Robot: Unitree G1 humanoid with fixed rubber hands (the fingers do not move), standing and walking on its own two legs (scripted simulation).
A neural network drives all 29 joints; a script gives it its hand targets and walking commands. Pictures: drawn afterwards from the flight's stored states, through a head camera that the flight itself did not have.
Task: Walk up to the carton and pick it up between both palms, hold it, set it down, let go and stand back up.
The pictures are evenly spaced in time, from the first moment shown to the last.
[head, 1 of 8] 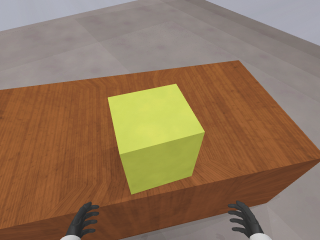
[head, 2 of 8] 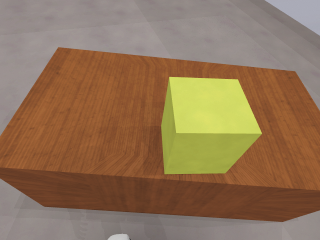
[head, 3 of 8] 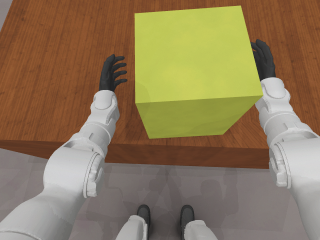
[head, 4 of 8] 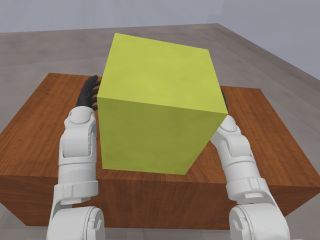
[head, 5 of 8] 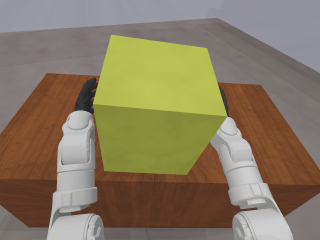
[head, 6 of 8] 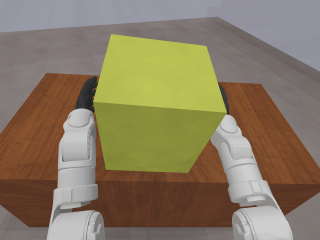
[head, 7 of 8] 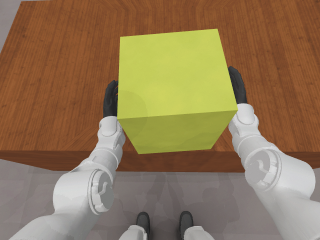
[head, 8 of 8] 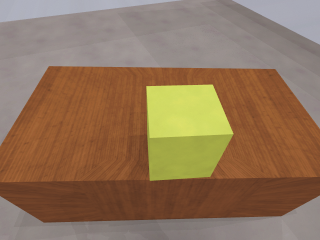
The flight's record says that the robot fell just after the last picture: no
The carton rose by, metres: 0.23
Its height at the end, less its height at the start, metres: +0.00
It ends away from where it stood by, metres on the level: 0.03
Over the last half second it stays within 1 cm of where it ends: yes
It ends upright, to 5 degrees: yes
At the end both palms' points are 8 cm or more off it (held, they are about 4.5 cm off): yes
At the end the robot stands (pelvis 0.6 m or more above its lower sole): yes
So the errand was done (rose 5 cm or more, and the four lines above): yes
